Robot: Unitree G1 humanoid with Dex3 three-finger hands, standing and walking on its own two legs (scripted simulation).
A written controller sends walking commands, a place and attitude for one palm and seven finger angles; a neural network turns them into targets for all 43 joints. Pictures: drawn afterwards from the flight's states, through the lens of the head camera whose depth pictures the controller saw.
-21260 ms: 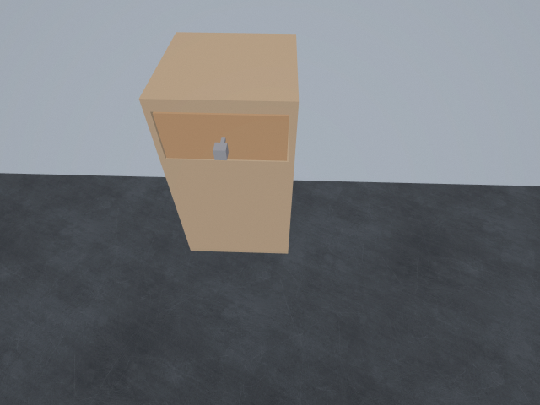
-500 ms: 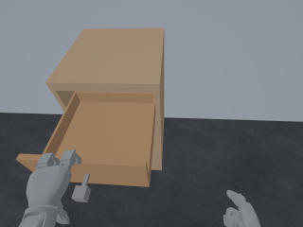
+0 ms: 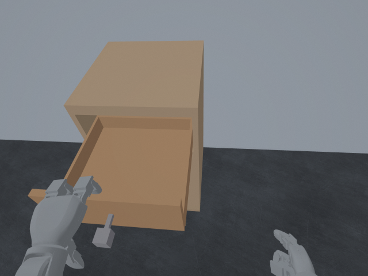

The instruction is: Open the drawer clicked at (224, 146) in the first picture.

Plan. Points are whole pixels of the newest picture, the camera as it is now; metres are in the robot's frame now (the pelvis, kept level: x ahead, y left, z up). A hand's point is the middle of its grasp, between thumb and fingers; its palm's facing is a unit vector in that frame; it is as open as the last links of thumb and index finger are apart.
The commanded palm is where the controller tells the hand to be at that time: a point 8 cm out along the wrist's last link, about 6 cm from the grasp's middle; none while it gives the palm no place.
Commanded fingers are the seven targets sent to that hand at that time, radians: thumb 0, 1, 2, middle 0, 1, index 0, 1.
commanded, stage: lift the hand off the handle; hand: left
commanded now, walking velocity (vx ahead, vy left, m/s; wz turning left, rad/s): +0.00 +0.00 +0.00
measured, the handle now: (106, 229) +0.24 +0.24 -0.10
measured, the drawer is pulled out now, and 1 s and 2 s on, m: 0.30 0.30 0.30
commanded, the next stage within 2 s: draw the hand back to the body in 0.10 s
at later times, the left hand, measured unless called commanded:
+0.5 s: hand (58, 222) +0.20 +0.27 +0.06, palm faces +0.03 -0.07 -1.00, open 13.8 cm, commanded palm +0.18 +0.26 +0.13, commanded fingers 0.00 -0.50 0.30 -0.30 -1.20 -0.30 -1.20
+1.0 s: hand (62, 204) +0.21 +0.23 +0.13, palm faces +0.34 -0.84 -0.42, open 13.4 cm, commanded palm +0.16 +0.28 +0.17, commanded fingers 0.00 -0.12 0.47 -0.27 -0.95 -0.27 -0.95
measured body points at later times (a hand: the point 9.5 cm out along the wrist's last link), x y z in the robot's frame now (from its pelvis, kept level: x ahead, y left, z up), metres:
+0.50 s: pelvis +0.00 +0.00 +0.01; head +0.02 -0.03 +0.45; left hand +0.19 +0.27 +0.12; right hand +0.20 -0.23 -0.09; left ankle +0.00 +0.12 -0.70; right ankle -0.03 -0.11 -0.70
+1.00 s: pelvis +0.02 +0.01 +0.02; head +0.02 -0.01 +0.47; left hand +0.18 +0.28 +0.15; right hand +0.21 -0.20 -0.06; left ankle +0.00 +0.12 -0.70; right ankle -0.03 -0.11 -0.70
